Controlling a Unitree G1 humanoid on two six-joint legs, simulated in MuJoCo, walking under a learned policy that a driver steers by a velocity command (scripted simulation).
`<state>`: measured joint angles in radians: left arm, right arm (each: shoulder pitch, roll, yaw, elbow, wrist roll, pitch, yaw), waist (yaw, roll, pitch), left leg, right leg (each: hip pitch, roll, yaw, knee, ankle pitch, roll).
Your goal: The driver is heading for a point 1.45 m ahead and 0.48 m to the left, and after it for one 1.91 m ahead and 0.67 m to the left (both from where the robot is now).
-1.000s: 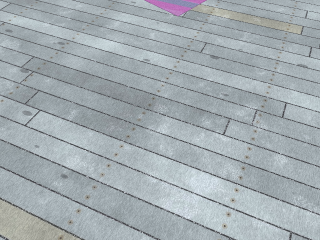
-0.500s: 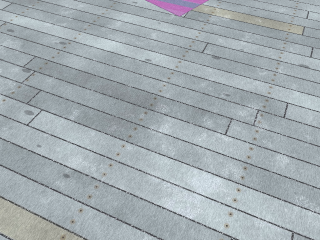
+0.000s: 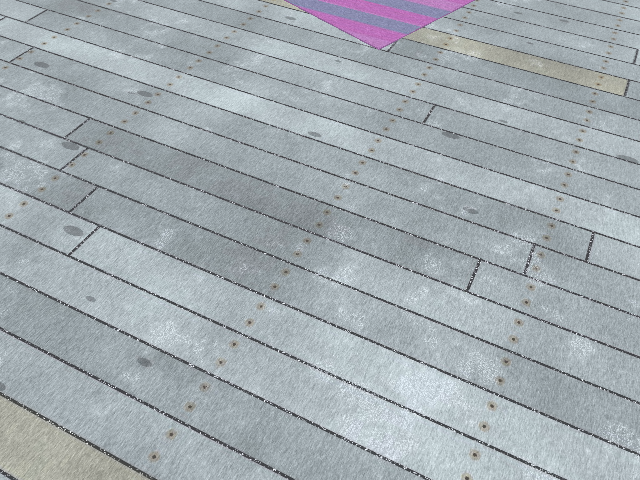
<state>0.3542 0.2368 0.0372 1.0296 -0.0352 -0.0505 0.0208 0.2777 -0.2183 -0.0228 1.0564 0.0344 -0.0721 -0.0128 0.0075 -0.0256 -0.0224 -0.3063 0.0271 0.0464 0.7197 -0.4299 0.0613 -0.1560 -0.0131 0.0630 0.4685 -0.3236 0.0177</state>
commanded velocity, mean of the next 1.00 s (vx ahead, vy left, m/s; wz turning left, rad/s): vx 0.89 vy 0.00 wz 0.40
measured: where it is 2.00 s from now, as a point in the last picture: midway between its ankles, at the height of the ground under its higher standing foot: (137, 197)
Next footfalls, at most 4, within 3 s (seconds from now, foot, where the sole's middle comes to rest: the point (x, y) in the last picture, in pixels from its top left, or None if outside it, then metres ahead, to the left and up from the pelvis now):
0.50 right None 0.52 -0.14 -0.78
0.98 left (245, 346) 0.85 0.20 -0.77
1.46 right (210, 212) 1.31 0.34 -0.77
1.90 left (72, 181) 1.43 0.78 -0.77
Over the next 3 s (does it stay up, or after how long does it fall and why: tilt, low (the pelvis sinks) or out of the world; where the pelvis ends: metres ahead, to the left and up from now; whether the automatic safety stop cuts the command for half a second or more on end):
stays up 1.50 0.67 0.00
